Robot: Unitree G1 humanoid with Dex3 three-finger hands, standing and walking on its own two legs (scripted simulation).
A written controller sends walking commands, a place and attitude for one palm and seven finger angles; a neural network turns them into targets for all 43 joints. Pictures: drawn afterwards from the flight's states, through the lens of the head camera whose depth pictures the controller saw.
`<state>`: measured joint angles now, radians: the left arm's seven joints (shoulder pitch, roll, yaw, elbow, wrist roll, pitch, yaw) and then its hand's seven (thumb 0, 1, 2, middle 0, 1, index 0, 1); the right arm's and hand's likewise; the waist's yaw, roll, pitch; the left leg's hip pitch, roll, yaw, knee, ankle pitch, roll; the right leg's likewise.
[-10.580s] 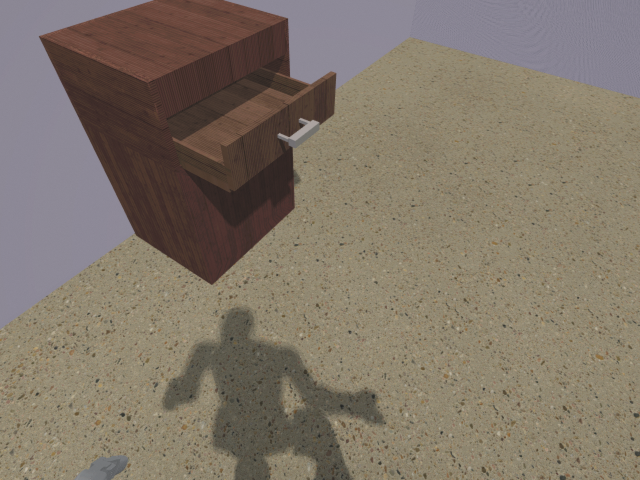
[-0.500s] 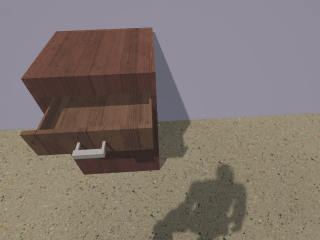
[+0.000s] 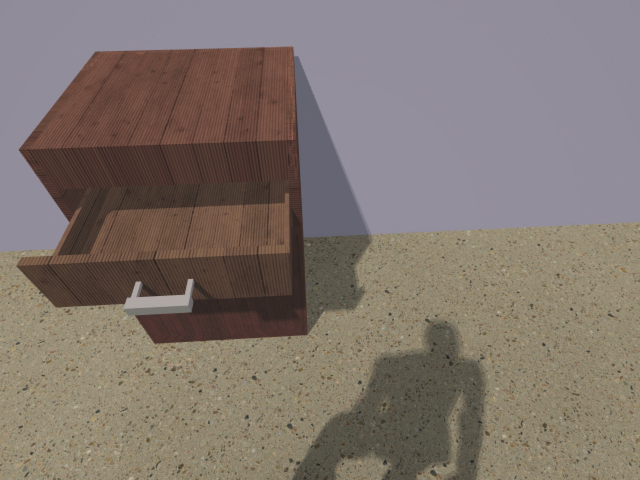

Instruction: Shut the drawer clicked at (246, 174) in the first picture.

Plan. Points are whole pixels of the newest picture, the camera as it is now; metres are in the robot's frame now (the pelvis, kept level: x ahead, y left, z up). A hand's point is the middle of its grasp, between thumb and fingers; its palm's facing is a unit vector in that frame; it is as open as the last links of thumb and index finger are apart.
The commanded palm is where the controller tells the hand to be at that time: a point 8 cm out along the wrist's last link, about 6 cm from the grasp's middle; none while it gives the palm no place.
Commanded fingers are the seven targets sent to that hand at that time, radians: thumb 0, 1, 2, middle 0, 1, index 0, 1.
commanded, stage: come to a stop and stand still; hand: left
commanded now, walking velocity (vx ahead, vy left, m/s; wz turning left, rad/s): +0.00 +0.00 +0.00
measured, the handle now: (161, 295) +0.45 +0.33 -0.14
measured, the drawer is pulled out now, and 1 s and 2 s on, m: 0.20 0.20 0.20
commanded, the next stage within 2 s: look again from close up in 0.54 s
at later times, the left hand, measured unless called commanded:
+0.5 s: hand out of the picture +0.00 +0.17 -0.18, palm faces +0.06 -0.98 -0.17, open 7.4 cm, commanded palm none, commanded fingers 0.00 0.90 0.90 -0.20 -0.30 -0.20 -0.30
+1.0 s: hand out of the picture +0.04 +0.23 -0.18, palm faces +0.00 -0.98 -0.21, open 7.4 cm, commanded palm none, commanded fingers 0.00 0.90 0.90 -0.20 -0.30 -0.20 -0.30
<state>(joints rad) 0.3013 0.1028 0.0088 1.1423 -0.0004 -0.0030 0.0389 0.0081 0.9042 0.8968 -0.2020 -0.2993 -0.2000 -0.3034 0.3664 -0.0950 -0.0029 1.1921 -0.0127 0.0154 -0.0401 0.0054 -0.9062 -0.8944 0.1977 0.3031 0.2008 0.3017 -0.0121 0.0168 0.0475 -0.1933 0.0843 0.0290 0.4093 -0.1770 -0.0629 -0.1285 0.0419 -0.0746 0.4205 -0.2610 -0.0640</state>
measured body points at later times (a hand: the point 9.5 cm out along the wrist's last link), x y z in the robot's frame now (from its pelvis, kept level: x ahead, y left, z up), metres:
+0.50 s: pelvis +0.02 +0.01 +0.00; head +0.03 +0.01 +0.45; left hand +0.00 +0.22 -0.16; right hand +0.02 -0.20 -0.16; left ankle +0.03 +0.16 -0.74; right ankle -0.02 -0.07 -0.74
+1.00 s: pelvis +0.01 +0.05 -0.01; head +0.01 +0.05 +0.44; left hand +0.04 +0.28 -0.16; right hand +0.01 -0.17 -0.17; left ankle +0.03 +0.16 -0.74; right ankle -0.02 -0.07 -0.74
